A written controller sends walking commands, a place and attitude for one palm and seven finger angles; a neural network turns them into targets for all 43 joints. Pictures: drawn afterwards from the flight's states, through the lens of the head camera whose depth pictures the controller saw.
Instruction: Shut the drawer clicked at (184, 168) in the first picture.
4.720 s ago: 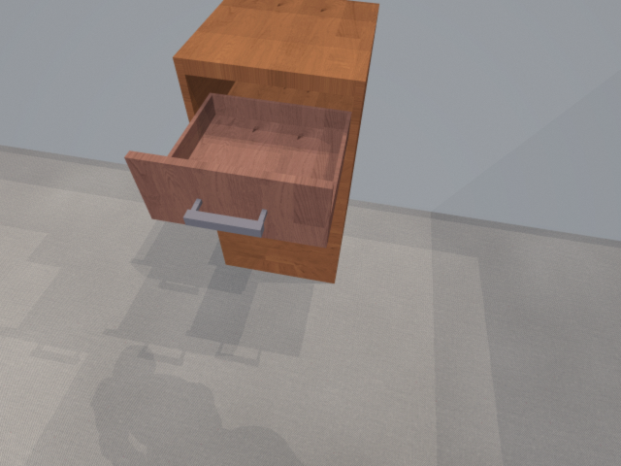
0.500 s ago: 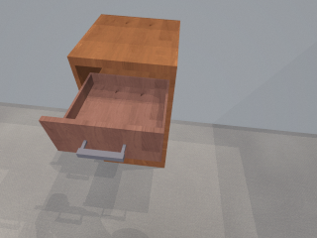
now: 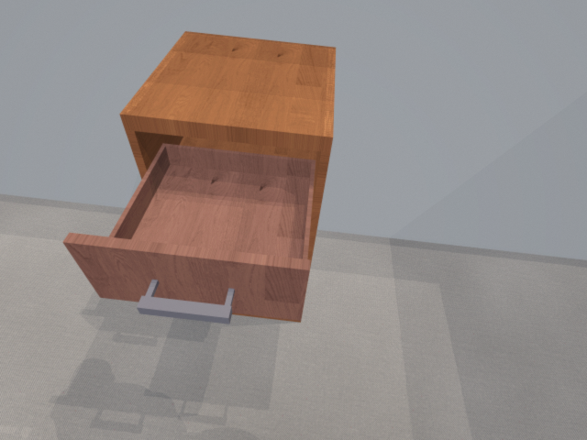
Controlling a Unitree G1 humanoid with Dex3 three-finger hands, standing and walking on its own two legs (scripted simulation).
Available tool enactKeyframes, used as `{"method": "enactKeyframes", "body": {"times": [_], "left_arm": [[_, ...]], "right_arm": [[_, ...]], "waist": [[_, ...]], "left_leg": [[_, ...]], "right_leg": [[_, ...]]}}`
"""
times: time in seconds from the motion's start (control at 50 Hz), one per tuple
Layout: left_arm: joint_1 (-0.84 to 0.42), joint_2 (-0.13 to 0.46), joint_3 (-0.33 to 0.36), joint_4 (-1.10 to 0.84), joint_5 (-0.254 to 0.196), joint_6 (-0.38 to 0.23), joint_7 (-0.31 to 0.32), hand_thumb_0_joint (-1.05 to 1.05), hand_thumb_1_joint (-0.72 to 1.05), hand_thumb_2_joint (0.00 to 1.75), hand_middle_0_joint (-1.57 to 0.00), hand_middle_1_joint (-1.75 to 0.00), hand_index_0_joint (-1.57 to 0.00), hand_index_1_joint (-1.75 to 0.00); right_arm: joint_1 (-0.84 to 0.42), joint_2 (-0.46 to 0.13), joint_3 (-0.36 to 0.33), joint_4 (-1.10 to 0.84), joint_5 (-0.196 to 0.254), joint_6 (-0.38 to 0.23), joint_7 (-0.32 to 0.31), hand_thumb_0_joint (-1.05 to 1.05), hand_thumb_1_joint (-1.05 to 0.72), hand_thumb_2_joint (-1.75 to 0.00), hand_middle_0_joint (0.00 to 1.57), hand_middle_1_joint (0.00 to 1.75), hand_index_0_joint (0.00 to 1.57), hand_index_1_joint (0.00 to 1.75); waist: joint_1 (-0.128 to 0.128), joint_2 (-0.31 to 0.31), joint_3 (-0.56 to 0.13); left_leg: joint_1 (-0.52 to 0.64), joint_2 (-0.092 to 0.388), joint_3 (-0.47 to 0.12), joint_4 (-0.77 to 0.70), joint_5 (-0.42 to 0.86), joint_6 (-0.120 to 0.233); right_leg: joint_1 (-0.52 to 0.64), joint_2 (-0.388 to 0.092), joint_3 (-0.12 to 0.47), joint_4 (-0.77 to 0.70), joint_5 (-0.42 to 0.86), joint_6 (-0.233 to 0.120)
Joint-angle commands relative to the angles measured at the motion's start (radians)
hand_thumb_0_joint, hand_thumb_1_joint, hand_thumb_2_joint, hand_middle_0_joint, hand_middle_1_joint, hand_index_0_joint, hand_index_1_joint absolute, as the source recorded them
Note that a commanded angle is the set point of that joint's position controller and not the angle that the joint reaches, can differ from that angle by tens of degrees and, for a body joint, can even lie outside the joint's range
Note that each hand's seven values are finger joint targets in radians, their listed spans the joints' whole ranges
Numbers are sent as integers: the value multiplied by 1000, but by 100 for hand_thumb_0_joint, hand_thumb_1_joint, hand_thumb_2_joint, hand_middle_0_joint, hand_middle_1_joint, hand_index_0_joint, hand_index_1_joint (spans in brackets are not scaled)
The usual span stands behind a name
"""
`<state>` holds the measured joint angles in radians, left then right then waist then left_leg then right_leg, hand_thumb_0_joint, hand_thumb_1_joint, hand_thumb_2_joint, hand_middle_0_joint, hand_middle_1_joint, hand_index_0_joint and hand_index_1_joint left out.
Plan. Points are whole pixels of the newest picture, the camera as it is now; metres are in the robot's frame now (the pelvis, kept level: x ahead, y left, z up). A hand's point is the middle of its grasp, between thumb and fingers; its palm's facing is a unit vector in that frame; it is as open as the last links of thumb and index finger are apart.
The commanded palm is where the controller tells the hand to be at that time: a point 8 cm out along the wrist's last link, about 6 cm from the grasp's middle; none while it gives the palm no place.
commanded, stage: look again from close up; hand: left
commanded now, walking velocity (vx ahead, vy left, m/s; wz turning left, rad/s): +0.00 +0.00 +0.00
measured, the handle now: (189, 299) +0.34 +0.20 -0.07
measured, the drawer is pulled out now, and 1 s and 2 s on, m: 0.30 0.30 0.30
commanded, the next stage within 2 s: raise the hand and make a fist in 0.22 s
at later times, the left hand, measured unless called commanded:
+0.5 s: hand (153, 406) +0.17 +0.19 -0.03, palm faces +0.22 -0.96 -0.16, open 7.0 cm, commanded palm +0.09 +0.21 -0.06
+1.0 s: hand (187, 415) +0.16 +0.14 -0.02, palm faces -0.03 -0.99 -0.10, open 4.6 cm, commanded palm +0.12 +0.22 -0.03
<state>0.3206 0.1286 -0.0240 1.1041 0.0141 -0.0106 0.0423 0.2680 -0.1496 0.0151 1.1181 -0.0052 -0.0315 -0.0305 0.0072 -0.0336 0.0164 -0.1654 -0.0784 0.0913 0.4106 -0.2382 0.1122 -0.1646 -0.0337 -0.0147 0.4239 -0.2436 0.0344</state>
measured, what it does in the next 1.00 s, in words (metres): lowers itself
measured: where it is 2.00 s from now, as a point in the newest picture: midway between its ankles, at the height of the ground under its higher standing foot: outside the picture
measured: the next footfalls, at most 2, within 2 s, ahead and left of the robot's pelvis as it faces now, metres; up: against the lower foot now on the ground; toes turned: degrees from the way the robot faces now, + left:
none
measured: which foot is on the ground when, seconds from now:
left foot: down 0.00-1.00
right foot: down 0.00-1.00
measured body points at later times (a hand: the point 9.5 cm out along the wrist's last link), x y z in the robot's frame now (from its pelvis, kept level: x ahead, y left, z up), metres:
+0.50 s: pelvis -0.01 +0.00 -0.01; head -0.01 +0.00 +0.44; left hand +0.15 +0.24 -0.02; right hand +0.06 -0.24 -0.13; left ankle -0.01 +0.04 -0.74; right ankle +0.02 -0.11 -0.73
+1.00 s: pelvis -0.02 -0.05 -0.09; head +0.03 -0.04 +0.36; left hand +0.15 +0.20 -0.01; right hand +0.23 -0.24 -0.14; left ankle -0.01 +0.04 -0.74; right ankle +0.03 -0.10 -0.74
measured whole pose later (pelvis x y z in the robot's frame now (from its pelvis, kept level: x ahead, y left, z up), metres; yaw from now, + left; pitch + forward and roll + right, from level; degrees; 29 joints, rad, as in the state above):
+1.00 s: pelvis -0.02 -0.05 -0.09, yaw +6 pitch +13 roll -2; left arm 0.43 0.27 0.13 -0.04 -0.28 -0.50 -0.38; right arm 0.15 -0.23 0.05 0.52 0.05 -0.27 -0.03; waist 0.03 0.04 -0.13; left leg -0.85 -0.04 -0.03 1.16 -0.53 0.04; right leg -0.85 0.05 -0.18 1.07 -0.46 -0.10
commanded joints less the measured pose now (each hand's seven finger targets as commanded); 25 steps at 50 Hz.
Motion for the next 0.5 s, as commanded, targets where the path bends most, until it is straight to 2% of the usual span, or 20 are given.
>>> {"method": "enactKeyframes", "body": {"times": [0.0,0.06,0.1,0.18,0.28,0.3,0.32,0.34,0.36,0.38,0.4,0.42,0.44,0.46,0.48], "left_arm": [[76,84,13,-16,-4,-5,7,0,90,90,-20,-30,-20,-30],[69,86,14,-15,-4,0,6,0,90,90,-20,-30,-20,-30],[69,85,15,-15,-4,0,7,0,90,90,-20,-30,-20,-30],[62,86,15,-13,-5,3,7,0,90,90,-20,-30,-20,-30],[57,84,17,-12,-5,7,6,0,90,90,-20,-30,-20,-30],[56,117,9,4,15,-19,42,0,90,90,-20,-30,-20,-30],[-601,361,179,-1606,-171,-207,43,0,90,90,-22,-32,-22,-32],[-204,229,85,-1353,-86,-133,68,0,90,90,-24,-34,-24,-34],[-118,169,49,-1236,-97,-78,111,0,90,90,-26,-37,-26,-37],[159,-55,-95,-1033,-121,16,98,0,90,90,-28,-39,-28,-39],[42,-63,-120,-1198,-168,-10,74,0,90,90,-30,-41,-30,-41],[20,-39,-108,-1218,-167,-52,51,0,90,90,-32,-43,-32,-43],[34,-31,-89,-1161,-162,-98,30,0,90,90,-34,-45,-34,-45],[131,-57,-77,-1075,-168,-139,-1,0,90,90,-36,-47,-36,-47],[209,-64,-65,-1008,-173,-194,-41,0,90,90,-38,-50,-38,-50]], "right_arm": [[74,-95,-10,-15,2,-12,-9,0,-90,-90,20,30,20,30],[77,-100,-10,-15,2,-10,-11,0,-90,-90,20,30,20,30],[79,-101,-11,-11,2,-11,-13,0,-90,-90,20,30,20,30],[85,-103,-11,-10,2,-11,-14,0,-90,-90,20,30,20,30],[91,-104,-11,-4,1,-9,-15,0,-90,-90,20,30,20,30],[70,-166,-12,-73,10,-12,-4,0,-90,-90,20,30,20,30],[144,-306,-63,-421,41,-162,-18,0,-90,-90,20,30,20,30],[10,-218,-4,-358,33,-278,-41,0,-90,-90,20,30,20,30],[9,-209,-30,-295,26,-307,-39,0,-90,-90,20,30,20,30],[37,-162,-28,-283,42,-300,-16,0,-90,-90,20,30,20,30],[34,-209,-43,-361,48,-311,-3,0,-90,-90,20,30,20,30],[1,-221,-52,-390,45,-329,0,0,-90,-90,20,30,20,30],[-15,-229,-58,-430,34,-339,0,0,-90,-90,20,30,20,30],[-16,-232,-67,-471,33,-339,10,0,-90,-90,20,30,20,30],[-23,-237,-67,-499,27,-335,20,0,-90,-90,20,30,20,30]], "waist": [[-1,37,39],[-3,56,49],[-3,46,30],[-2,44,40],[-2,35,57],[-16,102,73],[-126,275,-454],[-38,432,-366],[-26,333,-292],[-37,178,-149],[-50,118,-76],[-64,0,-60],[-84,-122,-15],[-74,-180,-24],[-57,-263,-30]], "left_leg": [[18,190,-172,-89,308,-46],[30,195,-177,-106,310,-50],[52,198,-177,-97,351,-51],[54,198,-180,-105,364,-56],[48,202,-188,-126,317,-63],[-3,230,-209,27,857,-123],[424,185,-302,-47,852,-212],[424,237,-291,-157,828,-266],[261,216,-275,-152,661,-299],[152,200,-249,-141,445,-273],[80,183,-228,-99,369,-218],[27,159,-199,-20,236,-169],[-76,129,-182,68,96,-131],[-153,104,-166,137,24,-121],[-231,86,-166,198,-22,-112]], "right_leg": [[-19,-62,58,-35,138,-53],[-26,-59,51,-33,110,-50],[-19,-59,53,-32,117,-49],[-17,-60,48,-33,109,-47],[-27,-58,46,-31,80,-46],[-65,-59,24,24,167,-29],[-153,43,-47,181,121,-22],[-266,42,-29,366,-142,-59],[-278,25,-7,374,-169,-53],[-311,15,-14,349,-151,-44],[-316,4,-38,309,-145,-36],[-315,17,-58,235,-145,-42],[-329,26,-78,157,-136,-47],[-326,23,-79,109,-116,-56],[-361,26,-71,122,-138,-58]]}}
